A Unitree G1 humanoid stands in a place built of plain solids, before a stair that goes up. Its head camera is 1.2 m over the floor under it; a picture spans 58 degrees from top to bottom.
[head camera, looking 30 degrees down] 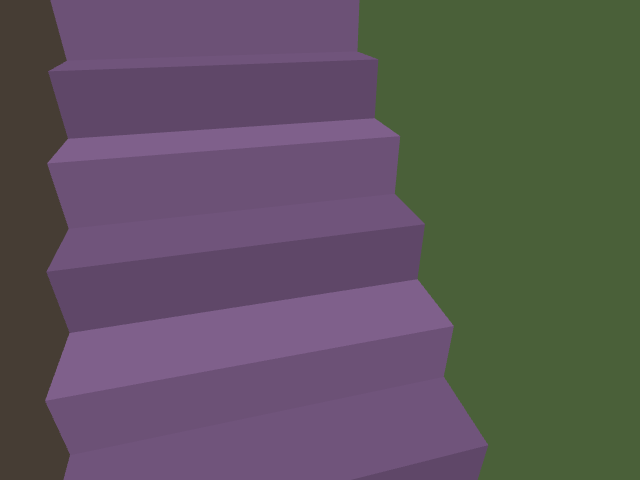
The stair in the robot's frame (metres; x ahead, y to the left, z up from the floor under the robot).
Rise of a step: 0.20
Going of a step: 0.23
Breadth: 1.02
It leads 14 degrees to the left of straight ahead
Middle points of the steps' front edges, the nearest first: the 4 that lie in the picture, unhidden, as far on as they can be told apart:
0.79 0.12 0.40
1.01 0.18 0.60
1.23 0.24 0.80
1.46 0.29 1.00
